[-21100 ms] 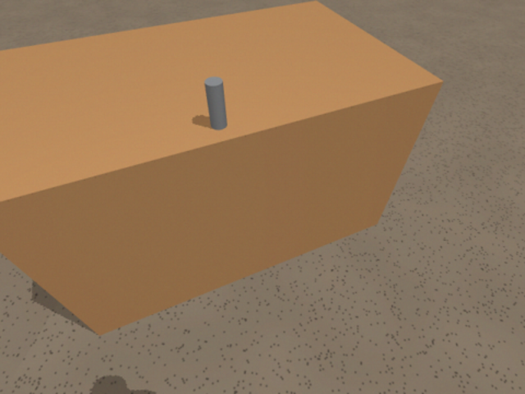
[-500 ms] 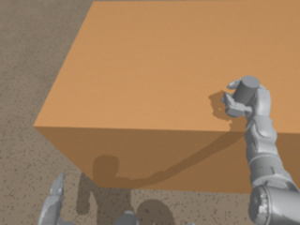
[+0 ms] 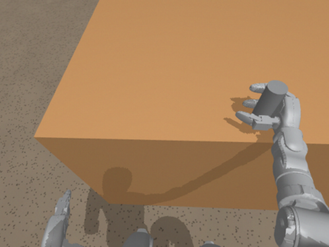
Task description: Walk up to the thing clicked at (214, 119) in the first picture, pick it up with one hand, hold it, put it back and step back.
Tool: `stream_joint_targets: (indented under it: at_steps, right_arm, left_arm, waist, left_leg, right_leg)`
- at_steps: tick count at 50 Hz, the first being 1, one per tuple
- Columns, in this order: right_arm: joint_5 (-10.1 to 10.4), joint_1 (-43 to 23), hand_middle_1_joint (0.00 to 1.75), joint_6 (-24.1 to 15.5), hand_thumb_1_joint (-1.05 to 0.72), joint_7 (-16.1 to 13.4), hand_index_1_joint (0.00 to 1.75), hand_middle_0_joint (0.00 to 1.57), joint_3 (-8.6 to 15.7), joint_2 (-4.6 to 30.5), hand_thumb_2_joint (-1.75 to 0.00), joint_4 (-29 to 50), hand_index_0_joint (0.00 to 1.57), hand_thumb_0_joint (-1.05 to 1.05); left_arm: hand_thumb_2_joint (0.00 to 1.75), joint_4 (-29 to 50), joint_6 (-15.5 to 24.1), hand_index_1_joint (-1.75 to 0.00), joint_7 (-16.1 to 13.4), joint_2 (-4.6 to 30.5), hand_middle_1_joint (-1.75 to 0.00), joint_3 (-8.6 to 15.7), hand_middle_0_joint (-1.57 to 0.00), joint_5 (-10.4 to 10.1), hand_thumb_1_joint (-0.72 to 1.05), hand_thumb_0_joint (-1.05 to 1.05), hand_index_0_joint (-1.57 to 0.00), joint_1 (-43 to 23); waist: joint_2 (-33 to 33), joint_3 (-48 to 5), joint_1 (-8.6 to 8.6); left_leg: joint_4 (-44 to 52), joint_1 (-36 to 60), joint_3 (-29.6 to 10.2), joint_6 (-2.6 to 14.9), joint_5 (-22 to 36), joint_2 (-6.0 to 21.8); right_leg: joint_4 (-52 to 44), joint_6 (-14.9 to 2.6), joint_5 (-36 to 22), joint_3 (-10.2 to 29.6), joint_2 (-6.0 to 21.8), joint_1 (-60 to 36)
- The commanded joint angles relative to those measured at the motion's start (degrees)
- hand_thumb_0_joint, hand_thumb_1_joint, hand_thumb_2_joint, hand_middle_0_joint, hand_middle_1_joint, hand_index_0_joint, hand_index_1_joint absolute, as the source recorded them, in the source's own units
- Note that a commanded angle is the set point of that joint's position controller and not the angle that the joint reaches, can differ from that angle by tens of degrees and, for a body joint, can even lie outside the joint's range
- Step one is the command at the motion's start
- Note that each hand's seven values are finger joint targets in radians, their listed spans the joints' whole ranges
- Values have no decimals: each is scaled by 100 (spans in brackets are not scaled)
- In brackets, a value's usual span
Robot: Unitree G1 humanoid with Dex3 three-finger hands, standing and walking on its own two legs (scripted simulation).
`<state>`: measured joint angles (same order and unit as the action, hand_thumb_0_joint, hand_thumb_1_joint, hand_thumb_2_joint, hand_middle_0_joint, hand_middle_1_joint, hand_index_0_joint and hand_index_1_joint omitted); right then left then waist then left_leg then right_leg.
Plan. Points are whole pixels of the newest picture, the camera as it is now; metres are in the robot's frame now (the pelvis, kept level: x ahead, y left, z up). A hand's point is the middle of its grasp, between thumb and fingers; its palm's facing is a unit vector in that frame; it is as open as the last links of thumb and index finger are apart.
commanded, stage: open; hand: right
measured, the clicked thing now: (266, 105) +0.44 -0.20 +0.09
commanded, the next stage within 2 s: withdraw in 0.10 s
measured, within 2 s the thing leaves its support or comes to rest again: neither
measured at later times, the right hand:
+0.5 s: hand (279, 91) +0.45 -0.22 +0.12, palm faces +0.19 +0.98 -0.01, open 16.2 cm
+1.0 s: hand out of the picture +0.41 -0.36 +0.22, palm faces +0.50 +0.81 -0.30, open 17.7 cm
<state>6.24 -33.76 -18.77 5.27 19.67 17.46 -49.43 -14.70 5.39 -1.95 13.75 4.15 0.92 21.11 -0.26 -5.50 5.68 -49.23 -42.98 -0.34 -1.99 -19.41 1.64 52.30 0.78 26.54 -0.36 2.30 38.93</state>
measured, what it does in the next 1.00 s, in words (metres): stands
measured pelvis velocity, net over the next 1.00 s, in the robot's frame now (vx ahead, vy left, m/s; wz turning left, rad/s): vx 0.01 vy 0.00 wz -0.01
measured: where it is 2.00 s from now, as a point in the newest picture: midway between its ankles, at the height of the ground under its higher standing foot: outside the picture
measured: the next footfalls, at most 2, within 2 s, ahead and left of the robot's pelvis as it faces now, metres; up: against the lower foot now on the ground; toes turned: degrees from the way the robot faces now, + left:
none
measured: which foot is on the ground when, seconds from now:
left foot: down 0.00-1.00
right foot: down 0.00-1.00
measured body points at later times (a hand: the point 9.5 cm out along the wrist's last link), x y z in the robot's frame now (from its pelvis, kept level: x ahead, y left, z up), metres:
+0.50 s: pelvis +0.01 +0.00 +0.01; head +0.06 -0.01 +0.46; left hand +0.16 +0.28 -0.02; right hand +0.43 -0.27 +0.13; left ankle +0.04 +0.14 -0.69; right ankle -0.01 -0.13 -0.69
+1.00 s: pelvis +0.01 +0.00 +0.03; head +0.05 +0.01 +0.48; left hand +0.16 +0.25 -0.04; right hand +0.38 -0.40 +0.24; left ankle +0.04 +0.14 -0.69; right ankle -0.01 -0.13 -0.69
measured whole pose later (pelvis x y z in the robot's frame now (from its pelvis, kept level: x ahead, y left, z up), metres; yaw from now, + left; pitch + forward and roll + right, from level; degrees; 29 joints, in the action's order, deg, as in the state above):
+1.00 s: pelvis +0.01 +0.00 +0.03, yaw -1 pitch +6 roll +0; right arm -0.4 -36.7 -3.4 2.9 26.0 38.6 -46.0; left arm -22.9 4.0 -1.4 14.2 0.6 -2.3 20.8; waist 1.1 -2.6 0.3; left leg -35.0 -26.2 0.4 -1.8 -14.8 2.2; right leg 36.6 1.0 20.7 -0.3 1.7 22.0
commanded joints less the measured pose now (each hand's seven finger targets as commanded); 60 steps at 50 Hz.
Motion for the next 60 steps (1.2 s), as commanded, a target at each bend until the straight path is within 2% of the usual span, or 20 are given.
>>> stream_joint_targets:
  at_steps: [1,11,15,17,18,20,21,24,28,34,35,37,41,43,46,51,54,58,59,60]
  right_arm:
    - [94,-2320,42,-343,43,-33,42,63,30,1034,-22,1365,63,0]
    - [81,-2172,27,-297,46,-35,27,24,-5,935,-22,1355,25,0]
    - [70,-2673,26,-352,42,-104,26,24,297,1636,-23,2127,24,0]
    - [64,-2310,23,-215,43,-100,23,22,330,1586,-20,1622,22,0]
    - [70,-2246,22,-169,44,-70,22,21,210,1448,-19,1575,21,0]
    - [73,-2801,17,-155,47,-57,17,18,429,1899,-15,1987,18,0]
    - [63,-2852,15,-84,47,-44,15,16,568,2175,-12,1999,15,0]
    - [118,-2917,8,206,55,100,8,9,461,2106,-6,1784,9,0]
    - [200,-2979,5,699,59,397,5,6,530,2437,-3,1568,6,0]
    - [378,-2915,6,1466,53,937,6,6,582,2625,-5,1040,6,0]
    - [-235,-2835,6,1266,57,595,6,6,658,3534,-4,1522,6,0]
    - [-162,-2004,6,1353,61,412,6,5,396,2780,-3,466,6,0]
    - [-434,-2571,6,1263,61,97,6,5,741,3785,-2,1288,6,0]
    - [-533,-2662,6,1241,61,-47,6,5,807,3985,-4,1400,5,0]
    - [-622,-3094,6,1113,61,-300,6,6,936,4301,-4,1844,5,0]
    - [-643,-2174,5,1072,58,-572,6,6,803,3892,-5,1935,5,0]
    - [-556,-1168,6,1131,58,-572,6,6,815,3573,-5,2304,5,0]
    - [-358,176,5,1195,54,-507,5,6,737,3012,-5,3749,5,0]
    - [-332,817,5,1224,54,-522,5,6,905,3057,-5,4077,5,0]
    - [-290,1050,5,1232,54,-504,5,6,767,2775,-5,4512,5,0]
  left_arm:
    - [6,902,334,-6,-72,755,-5,397,-5,-36,-55,0,-5,-30]
    - [4,993,255,-5,-29,793,-5,411,-6,-57,-52,0,-6,-30]
    - [4,1571,242,-5,-102,1161,-5,705,-5,-100,-52,0,-6,-171]
    - [4,1023,183,-5,-102,979,-5,600,-5,-121,-52,0,-5,405]
    - [4,1056,181,-5,-62,732,-5,345,-5,-134,-52,0,-5,401]
    - [3,1302,215,-4,-99,851,-5,421,-5,-160,-52,0,-5,-24]
    - [4,961,191,-4,-110,780,-5,335,-5,-160,-52,0,-5,128]
    - [3,729,207,-4,-129,752,-5,288,-5,-203,-52,0,-5,-92]
    - [3,349,216,-4,-166,782,-5,124,-5,-279,-52,0,-5,-140]
    - [8,328,354,-7,-286,916,-5,25,-6,-361,-57,0,-4,-396]
    - [5,553,317,-5,-223,755,-5,21,-5,-341,-53,0,-5,-242]
    - [5,36,227,-5,-146,735,-4,36,-5,-352,-53,0,-4,145]
    - [4,67,182,-4,5,645,-4,-80,-5,-340,-53,0,-4,-80]
    - [6,-89,172,-5,48,744,-5,101,-5,-341,-52,0,-5,-96]
    - [6,288,254,-4,19,802,-5,0,-5,-361,-52,0,-5,-530]
    - [6,238,338,-4,-78,1037,-4,327,-5,-362,-54,0,-5,-205]
    - [6,178,340,-4,-44,813,-4,225,-5,-398,-54,0,-5,6]
    - [5,-93,253,-4,108,580,-4,179,-5,-456,-53,0,-5,-93]
    - [5,-209,233,-4,120,697,-4,347,-5,-480,-53,0,-5,-28]
    - [6,-361,184,-5,163,629,-5,322,-5,-472,-53,0,-5,-45]
  waist:
    - [297,-2218,11]
    - [151,-2253,36]
    - [215,-2833,-33]
    - [372,-2263,-36]
    - [483,-2126,-75]
    - [551,-2503,-109]
    - [655,-2384,-207]
    - [806,-2162,-185]
    - [714,-2126,-265]
    - [-32,-1760,-264]
    - [-178,-1505,-565]
    - [-304,-683,-382]
    - [-111,-1080,-507]
    - [218,-1209,-497]
    - [505,-1726,-522]
    - [748,-1780,-490]
    - [932,-1541,-614]
    - [1027,-1031,-815]
    - [910,-906,-821]
    - [965,-889,-799]
  left_leg:
    - [420,1446,155,209,1462,-172]
    - [380,1538,175,231,1689,-176]
    - [474,2061,139,197,1857,-131]
    - [525,1847,182,218,1869,-160]
    - [556,1862,181,228,1854,-159]
    - [593,2047,146,238,2000,-140]
    - [644,2152,120,240,2023,-119]
    - [804,2176,95,250,1872,-101]
    - [967,2373,192,241,2022,-139]
    - [1342,2595,247,145,1814,-116]
    - [1464,2650,265,130,1666,-83]
    - [1588,2307,296,141,1335,-123]
    - [1669,2540,265,134,1396,-95]
    - [1688,2639,232,157,1535,-60]
    - [1719,2771,268,188,1543,-91]
    - [1731,2830,383,264,1982,-143]
    - [1781,2778,451,302,2105,-172]
    - [1898,2878,511,345,1962,-234]
    - [1920,2939,527,344,1918,-254]
    - [1939,3041,515,362,2016,-251]
  right_leg:
    - [-770,-74,-1839,32,-142,-847]
    - [-757,-46,-2259,65,-117,-967]
    - [-832,-72,-2144,20,-164,-1222]
    - [-906,-35,-2289,9,-168,-1211]
    - [-959,-7,-2406,15,-161,-1250]
    - [-966,-11,-2567,13,-153,-1419]
    - [-997,-23,-2449,-34,-176,-1361]
    - [-1170,-26,-2226,-37,-177,-1367]
    - [-1354,-4,-2601,0,-140,-1593]
    - [-1677,-123,-2119,-42,-159,-1659]
    - [-1771,-109,-2119,-129,-184,-1670]
    - [-1930,-131,-1785,-136,-189,-1489]
    - [-2021,-151,-1886,-170,-211,-1700]
    - [-2046,-123,-2016,-190,-252,-1811]
    - [-2092,-74,-2120,-160,-224,-2205]
    - [-2111,17,-2825,-120,-183,-2658]
    - [-2126,74,-3318,-106,-130,-2791]
    - [-2323,104,-3427,-86,-78,-2589]
    - [-2398,90,-3323,-93,-75,-2514]
    - [-2424,93,-3397,-112,-87,-2507]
